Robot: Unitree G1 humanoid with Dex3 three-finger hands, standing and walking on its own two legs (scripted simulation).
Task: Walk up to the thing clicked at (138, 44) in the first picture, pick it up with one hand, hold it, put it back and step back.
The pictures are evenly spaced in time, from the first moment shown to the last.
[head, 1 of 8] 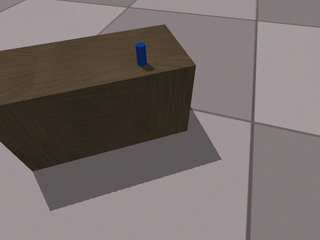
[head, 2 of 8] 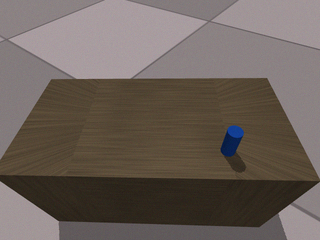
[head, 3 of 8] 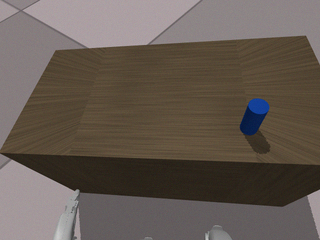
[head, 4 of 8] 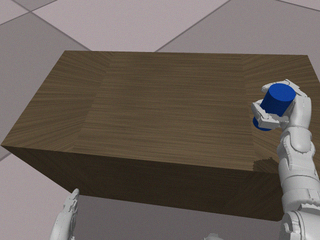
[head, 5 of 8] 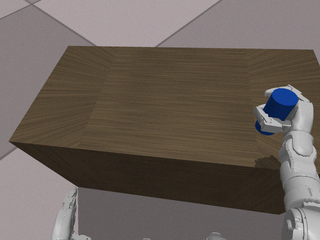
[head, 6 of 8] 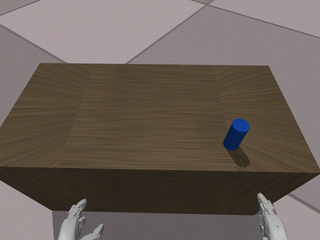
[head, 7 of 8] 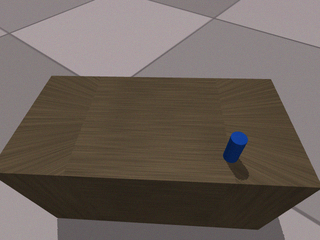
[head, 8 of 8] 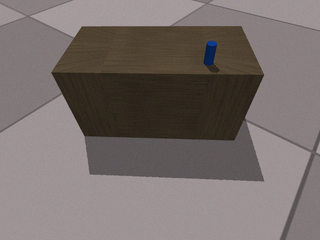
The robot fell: no
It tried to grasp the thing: yes
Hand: right
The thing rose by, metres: 0.24
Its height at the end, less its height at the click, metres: +0.00
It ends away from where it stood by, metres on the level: 0.01
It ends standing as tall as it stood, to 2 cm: yes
